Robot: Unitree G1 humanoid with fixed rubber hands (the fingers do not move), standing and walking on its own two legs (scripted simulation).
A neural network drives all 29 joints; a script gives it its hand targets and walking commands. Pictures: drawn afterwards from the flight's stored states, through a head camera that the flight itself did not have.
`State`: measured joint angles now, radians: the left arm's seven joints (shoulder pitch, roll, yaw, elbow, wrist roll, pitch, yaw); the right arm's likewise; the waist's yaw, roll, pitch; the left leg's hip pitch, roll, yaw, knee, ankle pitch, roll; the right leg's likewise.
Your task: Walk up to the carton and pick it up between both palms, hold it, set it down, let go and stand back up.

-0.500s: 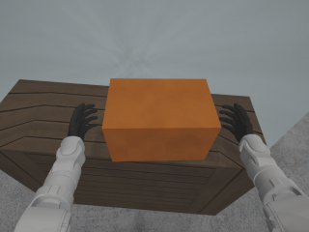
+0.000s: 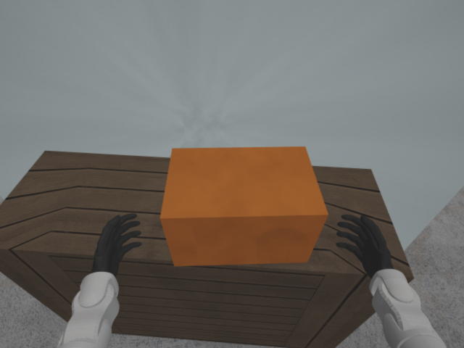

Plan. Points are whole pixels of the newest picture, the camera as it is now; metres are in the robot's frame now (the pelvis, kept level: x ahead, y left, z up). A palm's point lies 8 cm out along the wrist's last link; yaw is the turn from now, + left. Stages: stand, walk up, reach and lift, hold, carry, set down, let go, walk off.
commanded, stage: set down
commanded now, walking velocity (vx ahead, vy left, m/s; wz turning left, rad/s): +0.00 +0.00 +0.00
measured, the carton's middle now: (240, 205) +0.44 +0.01 -0.02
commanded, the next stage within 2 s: none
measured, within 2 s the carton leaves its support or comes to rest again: neither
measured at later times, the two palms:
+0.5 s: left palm (102, 291) +0.23 +0.24 +0.02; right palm (398, 306) +0.21 -0.23 +0.02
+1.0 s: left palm (116, 301) +0.22 +0.22 -0.01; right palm (403, 330) +0.19 -0.24 +0.00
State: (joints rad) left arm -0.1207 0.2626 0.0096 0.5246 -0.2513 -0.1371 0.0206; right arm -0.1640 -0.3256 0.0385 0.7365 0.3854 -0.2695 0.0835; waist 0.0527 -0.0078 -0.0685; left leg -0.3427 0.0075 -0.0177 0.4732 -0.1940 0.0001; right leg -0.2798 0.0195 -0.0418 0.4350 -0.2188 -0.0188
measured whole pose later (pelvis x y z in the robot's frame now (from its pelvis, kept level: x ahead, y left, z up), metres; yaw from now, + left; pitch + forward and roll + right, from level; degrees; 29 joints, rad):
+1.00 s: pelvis +0.03 +0.00 +0.01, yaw -4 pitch -3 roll +0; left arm 0.27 0.19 0.02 0.22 -0.12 -0.06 0.10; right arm 0.33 -0.27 -0.01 0.32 0.26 -0.18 0.12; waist 0.05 -0.05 0.03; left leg -0.09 0.02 0.06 0.34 -0.20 0.00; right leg -0.07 0.03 0.05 0.34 -0.21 -0.02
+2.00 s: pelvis +0.02 +0.00 +0.01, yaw -3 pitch -4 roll +0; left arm 0.20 0.19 0.03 0.41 -0.03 0.10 0.03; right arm 0.22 -0.17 -0.02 0.54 0.05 -0.13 0.04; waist 0.02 -0.03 0.06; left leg -0.09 0.01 0.04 0.37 -0.21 0.00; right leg -0.06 0.02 0.02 0.36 -0.23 -0.02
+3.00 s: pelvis +0.02 +0.00 +0.00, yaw -3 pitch -6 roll +0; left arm 0.17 0.20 -0.01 0.56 0.01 0.10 0.02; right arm 0.19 -0.18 -0.03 0.75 -0.04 -0.16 0.01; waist 0.01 -0.02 0.06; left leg -0.09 0.02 0.04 0.42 -0.23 0.00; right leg -0.06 0.03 0.01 0.41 -0.25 -0.02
